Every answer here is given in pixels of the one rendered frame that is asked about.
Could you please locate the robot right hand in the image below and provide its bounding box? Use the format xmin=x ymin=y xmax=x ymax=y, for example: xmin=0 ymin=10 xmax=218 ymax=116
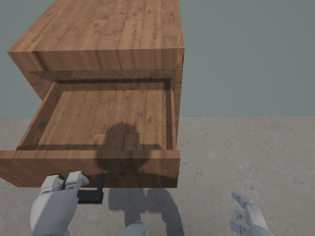
xmin=229 ymin=191 xmax=269 ymax=236

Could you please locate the left robot thigh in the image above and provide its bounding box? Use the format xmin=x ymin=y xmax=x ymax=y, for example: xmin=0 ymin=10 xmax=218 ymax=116
xmin=120 ymin=223 xmax=151 ymax=236

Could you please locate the drawer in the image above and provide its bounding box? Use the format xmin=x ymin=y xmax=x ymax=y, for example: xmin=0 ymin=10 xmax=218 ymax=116
xmin=0 ymin=76 xmax=181 ymax=188

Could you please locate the left robot shin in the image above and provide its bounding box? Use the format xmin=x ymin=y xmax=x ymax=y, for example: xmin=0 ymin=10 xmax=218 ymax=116
xmin=135 ymin=220 xmax=144 ymax=225

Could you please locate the cabinet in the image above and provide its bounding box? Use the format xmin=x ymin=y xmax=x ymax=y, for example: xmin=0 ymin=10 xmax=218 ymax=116
xmin=7 ymin=0 xmax=185 ymax=145

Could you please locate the robot left hand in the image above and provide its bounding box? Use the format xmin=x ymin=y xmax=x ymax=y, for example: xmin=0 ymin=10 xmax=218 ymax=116
xmin=30 ymin=170 xmax=90 ymax=236

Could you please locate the handle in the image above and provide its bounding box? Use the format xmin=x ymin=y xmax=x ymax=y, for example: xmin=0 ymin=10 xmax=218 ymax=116
xmin=57 ymin=174 xmax=105 ymax=205

